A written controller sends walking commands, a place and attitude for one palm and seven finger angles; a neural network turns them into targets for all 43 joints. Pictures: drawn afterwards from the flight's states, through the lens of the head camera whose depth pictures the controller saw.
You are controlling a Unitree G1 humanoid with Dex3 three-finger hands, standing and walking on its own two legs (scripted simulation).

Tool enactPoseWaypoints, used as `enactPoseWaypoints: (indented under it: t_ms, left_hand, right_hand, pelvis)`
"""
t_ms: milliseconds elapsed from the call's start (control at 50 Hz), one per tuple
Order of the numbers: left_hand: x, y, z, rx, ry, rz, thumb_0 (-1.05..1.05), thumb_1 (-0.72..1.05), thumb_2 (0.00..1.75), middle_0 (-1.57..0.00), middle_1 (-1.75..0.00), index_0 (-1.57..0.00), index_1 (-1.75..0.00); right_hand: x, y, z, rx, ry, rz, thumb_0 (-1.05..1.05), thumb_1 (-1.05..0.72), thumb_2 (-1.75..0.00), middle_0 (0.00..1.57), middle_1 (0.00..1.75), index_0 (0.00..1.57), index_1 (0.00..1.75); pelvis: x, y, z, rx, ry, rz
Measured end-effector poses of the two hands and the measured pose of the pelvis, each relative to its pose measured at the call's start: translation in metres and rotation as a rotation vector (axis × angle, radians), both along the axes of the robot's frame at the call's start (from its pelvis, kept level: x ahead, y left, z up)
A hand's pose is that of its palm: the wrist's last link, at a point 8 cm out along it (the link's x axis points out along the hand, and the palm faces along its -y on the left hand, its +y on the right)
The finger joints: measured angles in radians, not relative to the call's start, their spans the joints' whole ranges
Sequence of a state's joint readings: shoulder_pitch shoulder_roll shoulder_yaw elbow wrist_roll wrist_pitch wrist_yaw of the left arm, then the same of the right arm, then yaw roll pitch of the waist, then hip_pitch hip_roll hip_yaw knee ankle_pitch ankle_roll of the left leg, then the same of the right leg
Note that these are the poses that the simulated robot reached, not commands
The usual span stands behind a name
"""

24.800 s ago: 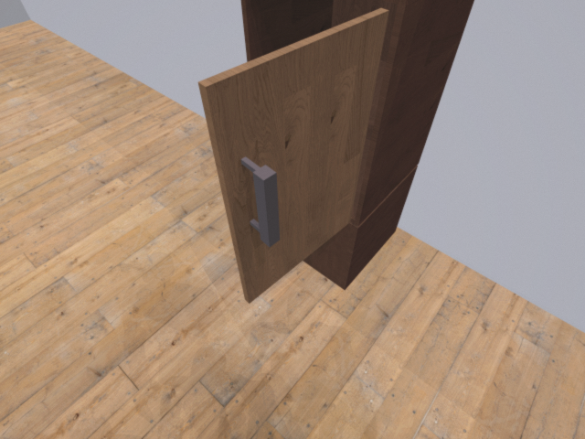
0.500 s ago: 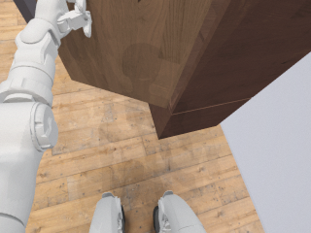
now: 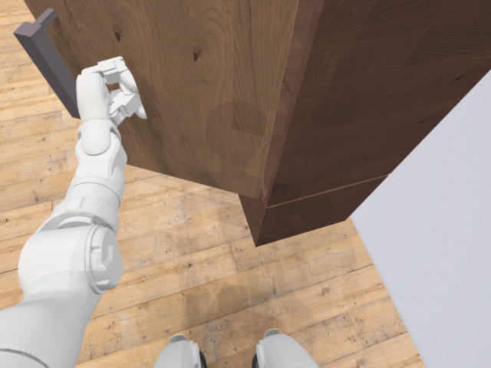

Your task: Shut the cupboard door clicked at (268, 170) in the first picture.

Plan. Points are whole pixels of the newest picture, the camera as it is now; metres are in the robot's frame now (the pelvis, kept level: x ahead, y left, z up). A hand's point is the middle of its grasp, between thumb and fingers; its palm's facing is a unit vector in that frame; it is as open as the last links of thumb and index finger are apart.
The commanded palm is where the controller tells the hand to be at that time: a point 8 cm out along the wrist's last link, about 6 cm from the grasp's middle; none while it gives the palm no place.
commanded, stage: pull the fist back off the door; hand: left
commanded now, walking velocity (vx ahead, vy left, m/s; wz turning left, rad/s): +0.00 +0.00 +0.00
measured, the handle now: (66, 68) +0.62 +0.22 +0.08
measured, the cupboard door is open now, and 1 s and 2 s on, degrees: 58 58 58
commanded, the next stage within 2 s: draw the hand back to the body in 0.32 s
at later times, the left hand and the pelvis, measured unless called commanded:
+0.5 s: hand (139, 123) +0.48 +0.10 +0.09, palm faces +0.07 -1.00 -0.01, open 3.1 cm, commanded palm +0.44 +0.16 +0.10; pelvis +0.00 +0.00 +0.00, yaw +1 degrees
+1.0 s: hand (62, 189) +0.35 +0.16 +0.15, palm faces +0.07 -0.99 -0.09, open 3.1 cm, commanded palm +0.30 +0.22 +0.16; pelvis +0.01 +0.00 +0.05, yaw +1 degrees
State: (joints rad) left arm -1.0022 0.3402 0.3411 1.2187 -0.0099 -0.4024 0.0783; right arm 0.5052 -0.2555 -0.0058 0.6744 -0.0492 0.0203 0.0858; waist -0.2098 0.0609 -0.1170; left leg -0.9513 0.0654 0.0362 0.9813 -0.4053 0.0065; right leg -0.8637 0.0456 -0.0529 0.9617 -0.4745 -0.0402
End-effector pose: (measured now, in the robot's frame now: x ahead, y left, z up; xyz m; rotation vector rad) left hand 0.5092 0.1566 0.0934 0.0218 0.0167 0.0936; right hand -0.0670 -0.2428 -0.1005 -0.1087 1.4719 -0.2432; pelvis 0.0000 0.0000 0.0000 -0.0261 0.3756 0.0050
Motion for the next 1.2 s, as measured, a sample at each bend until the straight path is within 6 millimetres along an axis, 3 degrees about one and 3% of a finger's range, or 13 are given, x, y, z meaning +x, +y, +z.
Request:
enactPoseWaypoints:
  t_ms: [80, 200, 320, 400, 480, 560, 700, 800, 880, 980, 1100, 1200]
  left_hand:
    - [-0.014, 0.007, -0.007, -0.006, -0.008, -0.002, 0.02, 0.91, 0.9, -1.3, -1.5, -1.3, -1.5]
    - [-0.039, 0.009, -0.011, -0.011, -0.034, -0.019, 0.02, 0.91, 0.9, -1.3, -1.5, -1.3, -1.5]
    - [-0.058, 0.003, -0.009, -0.005, -0.038, -0.036, 0.02, 0.9, 0.9, -1.3, -1.5, -1.3, -1.5]
    - [-0.059, -0.003, -0.006, -0.001, -0.028, -0.037, 0.02, 0.9, 0.9, -1.3, -1.5, -1.3, -1.5]
    - [-0.055, -0.005, -0.001, -0.006, -0.036, -0.028, 0.02, 0.9, 0.9, -1.3, -1.5, -1.3, -1.5]
    - [-0.059, 0.004, 0.006, 0.003, -0.062, -0.019, 0.02, 0.9, 0.9, -1.3, -1.5, -1.3, -1.5]
    - [-0.098, 0.029, 0.017, 0.01, -0.041, -0.007, 0.02, 0.9, 0.9, -1.3, -1.5, -1.3, -1.5]
    - [-0.129, 0.044, 0.032, 0.013, -0.074, -0.009, 0.02, 0.9, 0.9, -1.3, -1.5, -1.3, -1.5]
    - [-0.152, 0.05, 0.046, 0.021, -0.094, -0.033, 0.02, 0.9, 0.9, -1.3, -1.5, -1.3, -1.5]
    - [-0.18, 0.058, 0.059, 0.045, -0.081, -0.038, 0.01, 0.9, 0.9, -1.26, -1.46, -1.26, -1.46]
    - [-0.218, 0.073, 0.076, 0.187, -0.043, 0.027, 0.01, 0.9, 0.9, -1.15, -1.34, -1.15, -1.34]
    - [-0.244, 0.092, 0.088, 0.23, -0.033, 0.106, 0.02, 0.9, 0.9, -1.03, -1.21, -1.03, -1.21]
  right_hand:
    - [0.02, -0.012, 0.003, -0.029, -0.029, 0.018, 0.01, -0.91, -0.9, 0.21, 0.29, 0.2, 0.3]
    - [0.069, -0.024, 0.003, -0.057, -0.128, 0.064, 0.01, -0.91, -0.9, 0.2, 0.29, 0.2, 0.3]
    - [0.121, -0.02, 0.001, -0.05, -0.262, 0.107, 0.01, -0.91, -0.9, 0.2, 0.29, 0.19, 0.3]
    - [0.142, -0.012, -0.002, -0.034, -0.323, 0.131, 0.01, -0.91, -0.9, 0.2, 0.29, 0.19, 0.3]
    - [0.146, -0.005, -0.005, -0.018, -0.345, 0.138, 0.01, -0.91, -0.9, 0.2, 0.29, 0.2, 0.3]
    - [0.135, -0.001, -0.006, 0.003, -0.333, 0.109, 0.01, -0.91, -0.9, 0.2, 0.29, 0.2, 0.3]
    - [0.114, 0.0, 0.004, 0.023, -0.296, 0.057, 0.01, -0.91, -0.9, 0.21, 0.29, 0.2, 0.3]
    - [0.124, -0.008, 0.017, -0.01, -0.338, 0.067, 0.01, -0.91, -0.9, 0.21, 0.29, 0.2, 0.3]
    - [0.15, -0.014, 0.028, -0.035, -0.427, 0.09, 0.01, -0.91, -0.9, 0.2, 0.29, 0.2, 0.3]
    - [0.196, -0.01, 0.047, -0.044, -0.577, 0.126, 0.01, -0.91, -0.9, 0.2, 0.29, 0.19, 0.3]
    - [0.249, 0.009, 0.078, -0.044, -0.708, 0.165, 0.01, -0.91, -0.9, 0.2, 0.29, 0.19, 0.3]
    - [0.279, 0.031, 0.096, -0.017, -0.778, 0.231, 0.01, -0.91, -0.9, 0.2, 0.29, 0.19, 0.3]
  pelvis:
    - [0.005, 0.0, 0.004, 0.004, -0.015, 0.002]
    - [0.01, 0.002, 0.006, 0.006, -0.042, 0.01]
    - [0.011, 0.003, 0.008, 0.009, -0.071, 0.017]
    - [0.007, 0.003, 0.007, 0.01, -0.082, 0.023]
    - [0.003, 0.003, 0.005, 0.013, -0.078, 0.021]
    - [0.003, 0.002, 0.007, 0.019, -0.085, 0.004]
    - [0.009, 0.001, 0.023, 0.024, -0.151, -0.01]
    - [0.011, -0.001, 0.033, 0.022, -0.202, 0.0]
    - [0.011, 0.0, 0.038, 0.022, -0.239, 0.007]
    - [0.01, 0.001, 0.044, 0.029, -0.286, 0.008]
    - [0.012, 0.003, 0.057, 0.035, -0.353, 0.013]
    - [0.015, 0.005, 0.064, 0.036, -0.394, 0.022]
